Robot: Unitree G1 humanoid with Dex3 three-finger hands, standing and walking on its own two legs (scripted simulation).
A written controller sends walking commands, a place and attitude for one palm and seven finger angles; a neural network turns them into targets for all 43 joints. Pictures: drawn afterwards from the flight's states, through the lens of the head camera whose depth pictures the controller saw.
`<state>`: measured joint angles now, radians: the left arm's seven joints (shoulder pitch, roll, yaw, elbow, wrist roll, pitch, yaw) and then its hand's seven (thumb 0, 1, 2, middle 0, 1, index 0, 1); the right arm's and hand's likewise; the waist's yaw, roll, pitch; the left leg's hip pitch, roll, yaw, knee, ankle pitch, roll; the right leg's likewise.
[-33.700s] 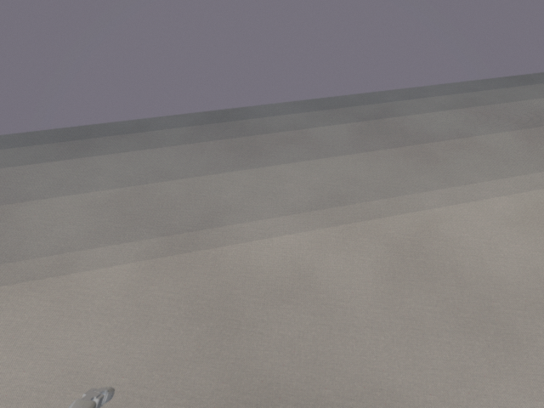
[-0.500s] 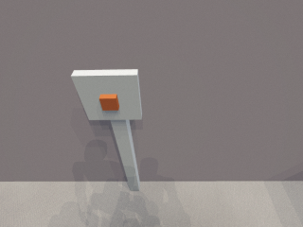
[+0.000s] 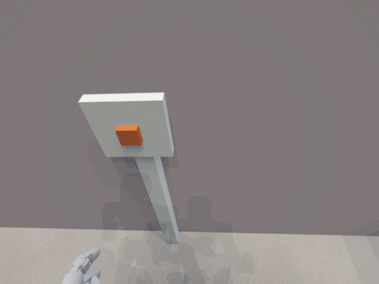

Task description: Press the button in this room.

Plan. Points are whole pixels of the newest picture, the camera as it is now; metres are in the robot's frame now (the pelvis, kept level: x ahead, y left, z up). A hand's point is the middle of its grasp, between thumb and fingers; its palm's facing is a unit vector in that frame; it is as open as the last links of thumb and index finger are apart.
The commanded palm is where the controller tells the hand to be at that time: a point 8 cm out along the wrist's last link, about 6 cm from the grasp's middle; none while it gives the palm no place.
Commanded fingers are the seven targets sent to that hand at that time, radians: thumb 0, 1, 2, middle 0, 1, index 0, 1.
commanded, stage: raise the hand and make a fist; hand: left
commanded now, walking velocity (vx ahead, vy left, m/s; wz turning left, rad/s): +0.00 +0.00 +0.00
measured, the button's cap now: (129, 134) +0.44 +0.16 +0.09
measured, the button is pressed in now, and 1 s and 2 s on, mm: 0 0 0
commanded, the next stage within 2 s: aim a knuckle at the button in 1.84 s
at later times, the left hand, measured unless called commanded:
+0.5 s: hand (112, 267) +0.16 +0.16 +0.01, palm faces -0.04 -1.00 -0.06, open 3.8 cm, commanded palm +0.13 +0.23 +0.00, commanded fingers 0.00 0.90 0.90 -1.13 -1.32 -1.13 -1.32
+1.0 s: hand (89, 251) +0.19 +0.20 +0.03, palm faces -0.05 -1.00 -0.06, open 3.1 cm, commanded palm +0.16 +0.27 +0.05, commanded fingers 0.00 0.90 0.90 -1.30 -1.50 -1.30 -1.50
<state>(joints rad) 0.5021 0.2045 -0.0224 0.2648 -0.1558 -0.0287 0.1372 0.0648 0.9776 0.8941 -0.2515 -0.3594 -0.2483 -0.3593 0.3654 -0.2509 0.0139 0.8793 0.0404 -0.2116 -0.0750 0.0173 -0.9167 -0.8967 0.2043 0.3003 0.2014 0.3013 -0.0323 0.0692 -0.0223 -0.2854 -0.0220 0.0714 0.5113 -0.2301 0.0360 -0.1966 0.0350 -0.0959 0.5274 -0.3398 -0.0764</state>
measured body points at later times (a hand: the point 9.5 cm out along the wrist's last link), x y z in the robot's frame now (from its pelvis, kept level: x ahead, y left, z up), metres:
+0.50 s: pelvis -0.01 -0.01 -0.07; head +0.04 -0.02 +0.37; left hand +0.16 +0.21 +0.01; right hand +0.22 -0.23 -0.14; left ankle +0.03 +0.11 -0.73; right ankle -0.03 -0.06 -0.73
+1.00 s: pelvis -0.03 +0.04 -0.04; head +0.00 +0.04 +0.41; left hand +0.18 +0.25 +0.04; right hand +0.14 -0.22 -0.11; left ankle +0.03 +0.11 -0.73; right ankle -0.03 -0.06 -0.73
